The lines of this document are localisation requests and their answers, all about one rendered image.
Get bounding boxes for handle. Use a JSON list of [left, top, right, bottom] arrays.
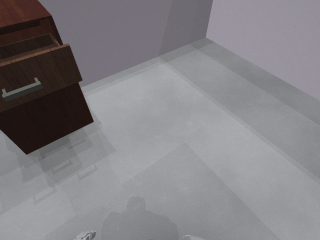
[[2, 77, 43, 102]]

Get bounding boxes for left robot hand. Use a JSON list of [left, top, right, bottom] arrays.
[[73, 230, 96, 240]]

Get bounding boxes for drawer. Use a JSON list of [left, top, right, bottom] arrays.
[[0, 33, 83, 113]]

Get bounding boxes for cabinet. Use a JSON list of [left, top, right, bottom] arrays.
[[0, 0, 94, 155]]

